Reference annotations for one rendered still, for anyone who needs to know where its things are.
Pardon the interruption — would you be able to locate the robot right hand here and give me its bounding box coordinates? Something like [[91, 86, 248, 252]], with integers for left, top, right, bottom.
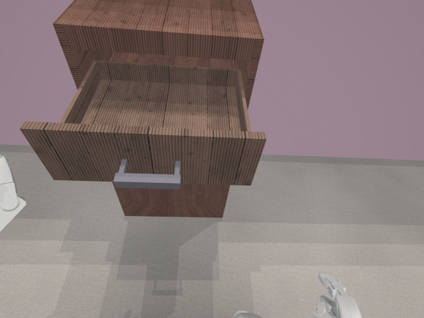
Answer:
[[313, 272, 362, 318]]

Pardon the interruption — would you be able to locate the handle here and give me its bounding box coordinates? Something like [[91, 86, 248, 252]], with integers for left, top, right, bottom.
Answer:
[[113, 159, 181, 189]]

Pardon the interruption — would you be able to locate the robot left hand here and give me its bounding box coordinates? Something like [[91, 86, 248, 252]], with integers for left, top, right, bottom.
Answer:
[[0, 154, 26, 232]]

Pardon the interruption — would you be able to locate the cabinet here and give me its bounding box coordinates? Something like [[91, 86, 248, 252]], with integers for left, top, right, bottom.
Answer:
[[53, 0, 264, 218]]

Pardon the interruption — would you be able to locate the drawer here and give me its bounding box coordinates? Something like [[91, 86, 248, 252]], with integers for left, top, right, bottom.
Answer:
[[20, 60, 266, 186]]

